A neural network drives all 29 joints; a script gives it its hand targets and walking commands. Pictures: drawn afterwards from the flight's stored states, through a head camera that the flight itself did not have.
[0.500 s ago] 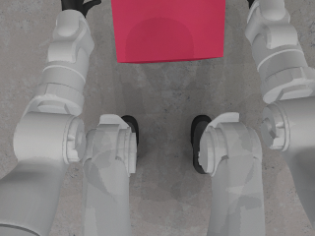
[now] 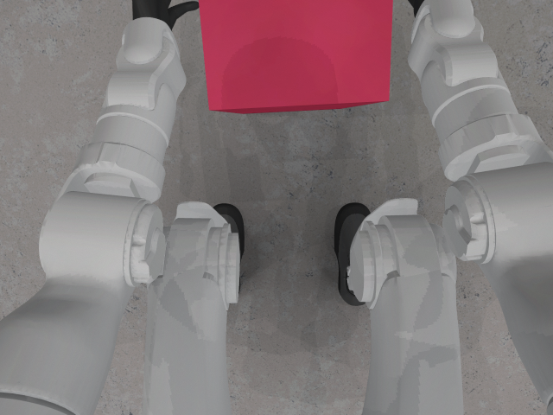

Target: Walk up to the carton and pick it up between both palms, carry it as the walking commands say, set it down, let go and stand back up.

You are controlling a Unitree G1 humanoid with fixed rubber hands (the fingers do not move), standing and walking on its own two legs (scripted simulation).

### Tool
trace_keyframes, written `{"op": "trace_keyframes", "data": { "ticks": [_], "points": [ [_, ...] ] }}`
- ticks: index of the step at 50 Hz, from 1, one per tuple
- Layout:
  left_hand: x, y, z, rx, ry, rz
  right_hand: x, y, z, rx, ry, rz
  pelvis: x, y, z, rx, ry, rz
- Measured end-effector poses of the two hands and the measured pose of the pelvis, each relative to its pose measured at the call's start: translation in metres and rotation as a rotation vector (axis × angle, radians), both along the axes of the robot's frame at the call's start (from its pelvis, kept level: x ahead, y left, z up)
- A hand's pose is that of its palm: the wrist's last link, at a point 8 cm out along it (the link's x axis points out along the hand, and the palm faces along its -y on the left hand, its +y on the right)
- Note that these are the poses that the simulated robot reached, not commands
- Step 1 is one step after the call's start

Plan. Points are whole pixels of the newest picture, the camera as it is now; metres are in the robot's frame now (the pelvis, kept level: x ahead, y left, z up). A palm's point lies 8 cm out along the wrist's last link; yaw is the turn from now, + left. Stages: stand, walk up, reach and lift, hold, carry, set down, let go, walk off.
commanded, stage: reach and lift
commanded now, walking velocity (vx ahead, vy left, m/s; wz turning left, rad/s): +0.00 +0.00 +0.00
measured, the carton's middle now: (291, 35) +0.52 -0.01 -0.24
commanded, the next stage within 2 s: none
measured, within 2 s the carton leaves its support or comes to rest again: leaves its support in 0.84 s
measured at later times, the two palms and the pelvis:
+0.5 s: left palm (172, 12) +0.53 +0.12 -0.18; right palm out of the picture +0.54 -0.14 -0.18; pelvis +0.00 +0.00 -0.01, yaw +0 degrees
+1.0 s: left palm (167, 9) +0.53 +0.12 -0.15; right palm out of the picture +0.54 -0.14 -0.16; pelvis +0.01 +0.00 -0.01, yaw +0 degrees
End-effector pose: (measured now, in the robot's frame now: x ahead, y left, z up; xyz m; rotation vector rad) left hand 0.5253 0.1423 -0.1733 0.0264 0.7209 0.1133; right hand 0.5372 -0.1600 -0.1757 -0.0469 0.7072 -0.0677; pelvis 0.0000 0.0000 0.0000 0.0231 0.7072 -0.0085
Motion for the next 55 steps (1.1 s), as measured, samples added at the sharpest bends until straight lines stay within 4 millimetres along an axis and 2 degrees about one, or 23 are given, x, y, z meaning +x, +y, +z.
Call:
{"op": "trace_keyframes", "data": {
  "ticks": [7,17,26,41,47,55],
  "points": [
    [0.001,-0.017,-0.004,-0.004,-0.001,-0.016,-0.001,0.014,-0.005,0.006,-0.003,0.007,0.0,0.0,0.001,0.002,-0.004,-0.001],
    [0.0,-0.019,-0.004,0.004,0.004,0.018,-0.001,0.016,-0.004,-0.005,0.004,-0.012,0.0,0.0,0.002,0.006,-0.009,-0.005],
    [0.005,-0.02,-0.001,-0.013,0.031,0.011,0.004,0.019,-0.001,-0.002,0.036,-0.006,0.002,-0.001,-0.009,0.0,-0.033,0.001],
    [0.003,-0.019,0.003,-0.005,0.052,0.002,-0.001,0.019,0.0,0.005,0.053,-0.009,0.01,-0.002,-0.014,0.0,-0.023,-0.003],
    [0.002,-0.02,0.013,-0.012,0.026,0.023,-0.002,0.02,0.011,0.001,0.031,-0.029,0.009,-0.001,-0.011,-0.001,-0.017,-0.004],
    [0.002,-0.023,0.034,-0.03,-0.007,0.038,0.004,0.017,0.038,0.007,0.0,-0.04,0.005,0.001,-0.005,-0.003,-0.006,-0.009]
  ]
}}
